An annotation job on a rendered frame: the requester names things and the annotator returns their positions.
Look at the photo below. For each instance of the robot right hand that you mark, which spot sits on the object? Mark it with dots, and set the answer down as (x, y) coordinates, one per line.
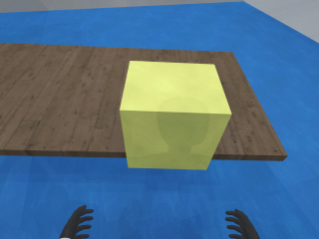
(246, 228)

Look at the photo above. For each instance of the robot left hand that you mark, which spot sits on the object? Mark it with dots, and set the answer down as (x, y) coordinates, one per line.
(71, 228)

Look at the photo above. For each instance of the table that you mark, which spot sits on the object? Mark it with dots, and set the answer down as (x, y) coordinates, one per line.
(63, 100)

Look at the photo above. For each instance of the carton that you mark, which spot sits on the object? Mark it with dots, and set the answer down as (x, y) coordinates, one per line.
(173, 115)

